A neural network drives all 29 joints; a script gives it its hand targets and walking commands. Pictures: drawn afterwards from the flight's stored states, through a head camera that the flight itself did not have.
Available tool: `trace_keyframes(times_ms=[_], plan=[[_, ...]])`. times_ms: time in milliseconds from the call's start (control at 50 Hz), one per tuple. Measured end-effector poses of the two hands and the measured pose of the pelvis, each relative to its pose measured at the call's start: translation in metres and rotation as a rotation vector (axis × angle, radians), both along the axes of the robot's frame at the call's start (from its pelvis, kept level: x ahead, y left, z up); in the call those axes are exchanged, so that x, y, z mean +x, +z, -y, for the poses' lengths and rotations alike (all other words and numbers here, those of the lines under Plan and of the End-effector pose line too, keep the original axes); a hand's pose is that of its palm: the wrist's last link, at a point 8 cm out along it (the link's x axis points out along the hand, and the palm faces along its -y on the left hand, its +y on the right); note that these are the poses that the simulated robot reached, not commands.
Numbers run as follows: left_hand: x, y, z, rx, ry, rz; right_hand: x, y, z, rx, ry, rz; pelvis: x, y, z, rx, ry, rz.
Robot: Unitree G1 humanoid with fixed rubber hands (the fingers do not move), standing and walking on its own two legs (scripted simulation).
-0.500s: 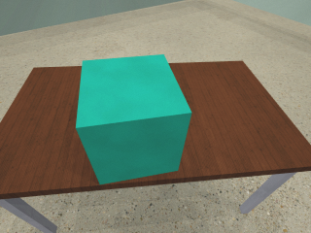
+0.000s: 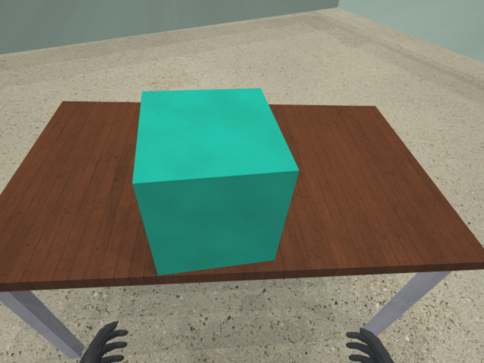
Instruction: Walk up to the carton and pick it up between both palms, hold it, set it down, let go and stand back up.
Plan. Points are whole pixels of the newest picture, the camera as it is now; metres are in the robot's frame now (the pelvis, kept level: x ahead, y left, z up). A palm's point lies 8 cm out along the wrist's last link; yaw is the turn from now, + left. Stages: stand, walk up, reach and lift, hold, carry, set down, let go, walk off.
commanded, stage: reach and lift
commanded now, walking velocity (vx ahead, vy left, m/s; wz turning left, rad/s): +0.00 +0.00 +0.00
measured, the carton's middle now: (210, 179) +0.52 +0.05 +0.01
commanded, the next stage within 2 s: none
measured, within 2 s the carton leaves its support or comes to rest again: neither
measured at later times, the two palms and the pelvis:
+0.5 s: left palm (89, 340) +0.21 +0.24 -0.05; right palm (374, 345) +0.19 -0.23 -0.06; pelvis +0.01 +0.01 +0.00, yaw -1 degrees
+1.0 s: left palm (84, 316) +0.23 +0.24 -0.02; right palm (369, 310) +0.24 -0.24 -0.04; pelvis +0.03 +0.00 +0.00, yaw +0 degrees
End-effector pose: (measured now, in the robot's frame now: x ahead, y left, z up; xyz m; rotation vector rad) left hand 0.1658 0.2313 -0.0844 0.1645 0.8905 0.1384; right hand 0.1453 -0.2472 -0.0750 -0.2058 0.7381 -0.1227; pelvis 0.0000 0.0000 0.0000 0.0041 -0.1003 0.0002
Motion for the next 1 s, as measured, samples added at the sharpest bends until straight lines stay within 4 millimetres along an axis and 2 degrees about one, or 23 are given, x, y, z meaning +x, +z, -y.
trace_keyframes(times_ms=[80, 180, 400, 520, 700, 1000], plan=[[-0.004, 0.002, -0.005, 0.015, 0.025, 0.033, -0.008, -0.001, -0.008, 0.026, -0.002, -0.009, -0.003, 0.001, 0.0, 0.003, -0.006, -0.002], [0.005, 0.008, -0.008, 0.017, 0.034, 0.094, -0.008, -0.003, -0.017, 0.057, -0.006, 0.008, -0.006, 0.001, -0.003, 0.006, -0.018, -0.024], [0.036, 0.027, -0.006, -0.006, 0.044, 0.24, 0.033, 0.011, -0.018, 0.083, 0.019, 0.13, 0.004, 0.003, -0.009, 0.005, -0.028, -0.051], [0.041, 0.03, -0.006, -0.015, 0.059, 0.299, 0.05, 0.021, -0.013, 0.09, 0.03, 0.179, 0.017, 0.004, -0.007, -0.001, -0.02, -0.046], [0.045, 0.036, -0.009, -0.015, 0.077, 0.4, 0.064, 0.026, -0.01, 0.122, 0.037, 0.255, 0.031, 0.003, -0.003, -0.004, -0.011, -0.047], [0.066, 0.06, -0.013, -0.032, 0.094, 0.584, 0.099, 0.038, -0.01, 0.172, 0.072, 0.429, 0.033, -0.002, 0.001, -0.001, -0.004, -0.08]])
